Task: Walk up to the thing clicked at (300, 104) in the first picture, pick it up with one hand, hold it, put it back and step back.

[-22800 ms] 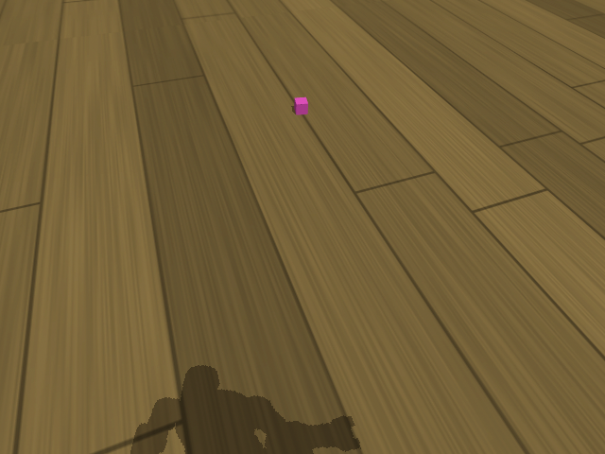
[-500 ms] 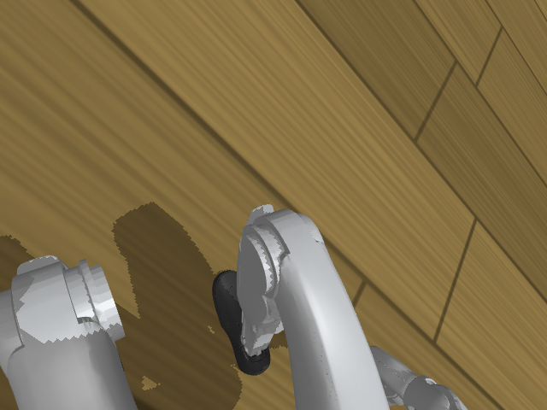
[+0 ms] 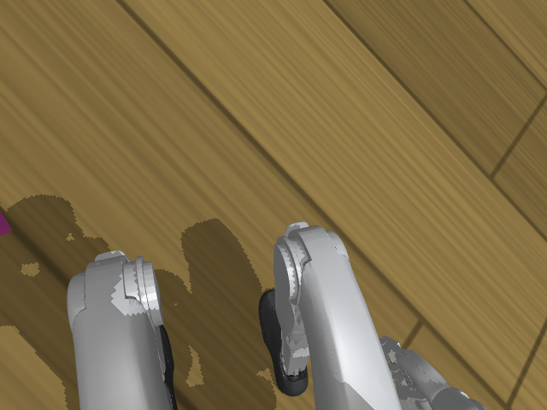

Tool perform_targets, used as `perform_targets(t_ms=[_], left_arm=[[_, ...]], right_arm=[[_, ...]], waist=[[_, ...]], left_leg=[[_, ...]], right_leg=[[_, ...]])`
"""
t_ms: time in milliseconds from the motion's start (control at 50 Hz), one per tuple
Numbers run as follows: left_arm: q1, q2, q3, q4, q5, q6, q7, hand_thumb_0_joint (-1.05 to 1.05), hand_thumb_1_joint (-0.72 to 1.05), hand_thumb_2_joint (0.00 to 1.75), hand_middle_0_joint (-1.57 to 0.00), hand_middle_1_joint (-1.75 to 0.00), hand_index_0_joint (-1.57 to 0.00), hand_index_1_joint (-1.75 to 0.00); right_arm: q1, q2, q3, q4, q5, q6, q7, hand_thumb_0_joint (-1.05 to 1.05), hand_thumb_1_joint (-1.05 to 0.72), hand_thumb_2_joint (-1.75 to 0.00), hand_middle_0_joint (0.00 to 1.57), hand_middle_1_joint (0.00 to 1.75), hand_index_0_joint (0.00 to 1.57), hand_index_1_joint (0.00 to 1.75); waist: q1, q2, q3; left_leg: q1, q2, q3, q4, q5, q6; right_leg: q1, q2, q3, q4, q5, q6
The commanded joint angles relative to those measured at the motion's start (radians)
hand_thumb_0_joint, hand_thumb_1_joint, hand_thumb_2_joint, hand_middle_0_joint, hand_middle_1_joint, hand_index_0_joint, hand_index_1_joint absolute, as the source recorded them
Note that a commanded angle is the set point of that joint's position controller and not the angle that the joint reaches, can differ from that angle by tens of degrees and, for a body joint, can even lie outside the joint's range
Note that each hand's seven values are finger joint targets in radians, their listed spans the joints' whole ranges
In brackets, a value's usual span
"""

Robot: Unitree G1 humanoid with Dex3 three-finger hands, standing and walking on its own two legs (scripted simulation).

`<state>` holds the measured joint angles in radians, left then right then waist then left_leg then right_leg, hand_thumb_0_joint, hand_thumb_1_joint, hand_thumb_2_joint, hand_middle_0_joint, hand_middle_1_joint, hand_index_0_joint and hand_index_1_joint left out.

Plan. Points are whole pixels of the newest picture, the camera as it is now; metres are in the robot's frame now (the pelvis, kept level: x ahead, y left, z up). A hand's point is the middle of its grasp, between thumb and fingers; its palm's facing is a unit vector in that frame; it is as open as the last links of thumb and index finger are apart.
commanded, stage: settle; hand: left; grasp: from above
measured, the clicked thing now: out of the picture +0.39 +0.39 -0.20
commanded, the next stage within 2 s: lift in 0.16 s
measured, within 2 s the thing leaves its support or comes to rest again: neither
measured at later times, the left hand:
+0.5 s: hand out of the picture +0.39 +0.37 -0.11, palm faces -0.36 -0.24 -0.90, open 10.3 cm
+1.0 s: hand out of the picture +0.34 +0.34 +0.06, palm faces -0.34 -0.22 -0.92, open 10.3 cm
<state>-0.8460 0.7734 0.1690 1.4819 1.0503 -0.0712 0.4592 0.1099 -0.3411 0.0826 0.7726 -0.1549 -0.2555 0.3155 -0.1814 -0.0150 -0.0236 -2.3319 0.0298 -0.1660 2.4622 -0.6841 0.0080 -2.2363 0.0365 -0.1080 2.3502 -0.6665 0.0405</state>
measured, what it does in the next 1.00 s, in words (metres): rises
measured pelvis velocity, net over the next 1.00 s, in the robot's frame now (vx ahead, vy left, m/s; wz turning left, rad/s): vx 0.00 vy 0.00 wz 0.11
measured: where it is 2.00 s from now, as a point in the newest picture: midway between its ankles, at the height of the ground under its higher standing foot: (225, 379)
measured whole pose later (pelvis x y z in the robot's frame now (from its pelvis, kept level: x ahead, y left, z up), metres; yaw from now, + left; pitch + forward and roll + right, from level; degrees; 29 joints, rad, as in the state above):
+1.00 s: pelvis +0.00 +0.00 +0.15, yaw +6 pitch +31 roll -5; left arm -0.45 0.55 0.05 0.76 0.95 0.06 0.16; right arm 0.13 -0.27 -0.03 0.67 0.00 -0.03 0.07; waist -0.07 0.04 -0.19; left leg -1.87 0.03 -0.08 1.95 -0.63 0.00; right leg -1.81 0.01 -0.05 1.90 -0.63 0.02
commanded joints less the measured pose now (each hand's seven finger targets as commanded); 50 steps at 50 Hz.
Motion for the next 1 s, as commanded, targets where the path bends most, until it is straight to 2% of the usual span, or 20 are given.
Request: perform_targets(t_ms=[0, 20, 80, 140, 220, 240, 260, 280, 380, 400, 440, 500, 560, 600, 700, 740, 760, 840, 920, 980], left_arm=[[-0.258, 0.291, 0.046, -0.139, 0.006, -0.023, 0.009, 0.00, 0.47, 0.92, -1.02, -0.72, -0.95, -0.79], [-0.302, 0.259, 0.016, -0.207, 0.015, -0.032, 0.004, 0.00, 0.51, 0.90, -1.02, -0.73, -0.97, -0.78], [-0.268, 0.280, 0.058, -0.221, 0.005, -0.030, 0.015, 0.00, 0.52, 0.89, -1.04, -0.70, -0.99, -0.75], [-0.260, 0.294, 0.078, -0.265, 0.013, -0.017, 0.016, 0.00, 0.52, 0.94, -1.05, -0.70, -0.99, -0.77], [-0.275, 0.282, 0.069, -0.256, 0.012, 0.001, 0.002, 0.00, 0.53, 0.92, -1.05, -0.69, -0.99, -0.75], [-0.255, 0.273, 0.072, -0.227, 0.011, 0.007, -0.005, 0.00, 0.53, 0.93, -1.13, -0.64, -1.04, -0.73], [-0.239, 0.253, 0.061, -0.209, 0.002, 0.010, -0.014, 0.00, 0.52, 0.88, -1.05, -0.67, -0.96, -0.71], [-0.250, 0.250, 0.058, -0.224, -0.004, 0.012, -0.022, 0.00, 0.54, 0.93, -1.13, -0.63, -1.04, -0.72], [-0.231, 0.244, 0.051, -0.287, -0.031, 0.027, -0.086, 0.00, 0.59, 0.89, -1.09, -0.70, -1.04, -0.75], [-0.204, 0.220, 0.028, -0.284, -0.026, 0.030, -0.104, 0.00, 0.59, 0.89, -1.09, -0.69, -1.04, -0.74], [-0.205, 0.234, 0.040, -0.356, -0.012, 0.030, -0.118, 0.00, 0.58, 0.91, -1.09, -0.69, -1.04, -0.74], [-0.174, 0.213, 0.043, -0.436, -0.014, 0.030, -0.135, 0.00, 0.56, 0.94, -1.06, -0.73, -1.02, -0.78], [-0.157, 0.168, 0.013, -0.503, -0.022, 0.033, -0.160, 0.00, 0.56, 0.93, -1.05, -0.72, -1.01, -0.76], [-0.117, 0.170, 0.024, -0.540, -0.028, 0.036, -0.175, 0.00, 0.54, 0.94, -1.05, -0.71, -1.00, -0.76], [-0.025, 0.138, -0.001, -0.650, -0.060, 0.048, -0.216, 0.00, 0.50, 0.93, -1.00, -0.73, -0.96, -0.78], [0.007, 0.116, -0.019, -0.718, -0.071, 0.057, -0.234, 0.00, 0.49, 0.89, -0.97, -0.73, -0.94, -0.76], [0.014, 0.142, -0.010, -0.765, -0.074, 0.062, -0.236, 0.00, 0.49, 0.87, -0.96, -0.74, -0.94, -0.76], [0.073, 0.113, -0.018, -0.836, -0.098, 0.091, -0.252, 0.00, 0.49, 0.84, -0.95, -0.71, -0.93, -0.73], [0.120, 0.076, -0.037, -0.935, -0.108, 0.133, -0.263, 0.00, 0.51, 0.84, -0.94, -0.74, -0.93, -0.75], [0.153, 0.047, -0.056, -0.973, -0.123, 0.172, -0.272, 0.00, 0.52, 0.82, -0.95, -0.71, -0.94, -0.72]], right_arm=[[0.226, -0.255, -0.087, 0.015, 0.015, 0.018, -0.027, 0.00, -0.91, -0.91, 0.20, 0.30, 0.20, 0.30], [0.209, -0.240, -0.083, -0.014, 0.016, 0.022, -0.030, 0.00, -0.91, -0.90, 0.20, 0.30, 0.20, 0.30], [0.198, -0.222, -0.084, -0.016, 0.018, 0.037, -0.047, 0.00, -0.91, -0.90, 0.20, 0.30, 0.20, 0.30], [0.196, -0.215, -0.096, -0.010, 0.023, 0.054, -0.061, 0.00, -0.91, -0.90, 0.20, 0.30, 0.20, 0.30], [0.202, -0.204, -0.107, -0.011, 0.029, 0.078, -0.076, 0.00, -0.90, -0.90, 0.20, 0.30, 0.20, 0.30], [0.205, -0.204, -0.109, -0.006, 0.029, 0.082, -0.081, 0.00, -0.92, -0.91, 0.20, 0.30, 0.20, 0.30], [0.205, -0.196, -0.112, -0.010, 0.030, 0.084, -0.084, 0.00, -0.89, -0.90, 0.20, 0.30, 0.20, 0.30], [0.211, -0.201, -0.112, -0.010, 0.032, 0.085, -0.086, 0.00, -0.92, -0.91, 0.20, 0.30, 0.20, 0.30], [0.221, -0.201, -0.138, -0.017, 0.054, 0.098, -0.099, 0.00, -0.91, -0.91, 0.20, 0.30, 0.20, 0.30], [0.218, -0.195, -0.140, -0.022, 0.058, 0.102, -0.100, 0.00, -0.91, -0.91, 0.20, 0.30, 0.20, 0.30], [0.223, -0.196, -0.148, -0.029, 0.071, 0.115, -0.107, 0.00, -0.91, -0.91, 0.20, 0.30, 0.20, 0.30], [0.227, -0.188, -0.155, -0.046, 0.087, 0.134, -0.116, 0.00, -0.91, -0.91, 0.20, 0.30, 0.20, 0.30], [0.229, -0.182, -0.164, -0.057, 0.097, 0.148, -0.128, 0.00, -0.91, -0.91, 0.20, 0.30, 0.20, 0.30], [0.229, -0.178, -0.170, -0.072, 0.104, 0.156, -0.139, 0.00, -0.91, -0.91, 0.20, 0.30, 0.20, 0.30], [0.195, -0.159, -0.178, -0.114, 0.119, 0.172, -0.167, 0.00, -0.91, -0.91, 0.20, 0.30, 0.20, 0.30], [0.186, -0.148, -0.180, -0.133, 0.125, 0.178, -0.181, 0.00, -0.91, -0.90, 0.20, 0.30, 0.20, 0.30], [0.174, -0.146, -0.183, -0.142, 0.131, 0.181, -0.189, 0.00, -0.91, -0.90, 0.20, 0.30, 0.20, 0.30], [0.143, -0.132, -0.184, -0.165, 0.145, 0.192, -0.223, 0.00, -0.90, -0.90, 0.20, 0.30, 0.20, 0.30], [0.132, -0.120, -0.181, -0.179, 0.160, 0.200, -0.258, 0.00, -0.90, -0.90, 0.20, 0.30, 0.20, 0.30], [0.120, -0.113, -0.176, -0.177, 0.169, 0.205, -0.282, 0.00, -0.90, -0.90, 0.20, 0.30, 0.20, 0.30]], waist=[[-0.029, 0.255, -0.608], [-0.023, 0.276, -0.639], [0.009, 0.280, -0.668], [0.027, 0.315, -0.741], [0.016, 0.269, -0.717], [0.019, 0.252, -0.705], [0.022, 0.245, -0.700], [0.017, 0.237, -0.697], [0.050, 0.271, -0.736], [0.052, 0.272, -0.732], [0.066, 0.289, -0.761], [0.076, 0.286, -0.787], [0.062, 0.274, -0.768], [0.074, 0.263, -0.778], [0.085, 0.212, -0.741], [0.086, 0.198, -0.753], [0.095, 0.201, -0.753], [0.098, 0.184, -0.718], [0.111, 0.216, -0.766], [0.103, 0.211, -0.724]], left_leg=[[0.457, -0.019, 0.076, -0.268, 0.114, 0.014], [0.470, -0.023, 0.091, -0.272, 0.131, 0.011], [0.479, -0.025, 0.115, -0.278, 0.151, 0.011], [0.525, -0.023, 0.128, -0.292, 0.184, 0.009], [0.485, -0.022, 0.129, -0.303, 0.164, 0.017], [0.486, -0.024, 0.130, -0.310, 0.158, 0.018], [0.478, -0.024, 0.130, -0.312, 0.152, 0.018], [0.487, -0.026, 0.128, -0.325, 0.145, 0.020], [0.560, -0.030, 0.123, -0.388, 0.121, 0.016], [0.574, -0.028, 0.120, -0.403, 0.115, 0.014], [0.612, -0.031, 0.117, -0.428, 0.130, 0.012], [0.650, -0.032, 0.114, -0.461, 0.140, 0.012], [0.686, -0.031, 0.098, -0.504, 0.147, 0.012], [0.706, -0.031, 0.103, -0.521, 0.153, 0.013], [0.703, -0.036, 0.115, -0.595, 0.048, 0.024], [0.728, -0.036, 0.122, -0.627, 0.049, 0.024], [0.731, -0.037, 0.126, -0.638, 0.041, 0.024], [0.810, -0.031, 0.104, -0.736, 0.002, 0.020], [0.955, -0.029, 0.108, -0.829, 0.073, 0.012], [1.031, -0.025, 0.096, -0.916, 0.085, 0.008]], right_leg=[[0.299, 0.029, -0.066, -0.236, 0.134, -0.072], [0.317, 0.030, -0.057, -0.241, 0.141, -0.075], [0.354, 0.030, -0.037, -0.267, 0.147, -0.074], [0.372, 0.025, -0.028, -0.271, 0.182, -0.078], [0.383, 0.025, -0.017, -0.296, 0.159, -0.077], [0.375, 0.023, -0.021, -0.300, 0.156, -0.077], [0.385, 0.026, -0.014, -0.305, 0.144, -0.077], [0.381, 0.022, -0.024, -0.312, 0.142, -0.077], [0.367, 0.013, -0.026, -0.325, 0.127, -0.084], [0.365, 0.013, -0.026, -0.327, 0.122, -0.087], [0.379, 0.009, -0.024, -0.335, 0.144, -0.088], [0.407, 0.006, -0.020, -0.360, 0.161, -0.087], [0.410, 0.000, -0.022, -0.387, 0.176, -0.084], [0.435, -0.002, -0.014, -0.413, 0.178, -0.082], [0.502, 0.006, 0.011, -0.523, 0.065, -0.078], [0.543, 0.010, 0.018, -0.564, 0.062, -0.078], [0.560, 0.011, 0.029, -0.587, 0.039, -0.077], [0.615, 0.013, 0.032, -0.654, 0.011, -0.073], [0.718, 0.009, 0.032, -0.718, 0.091, -0.072], [0.786, 0.004, 0.030, -0.777, 0.119, -0.067]])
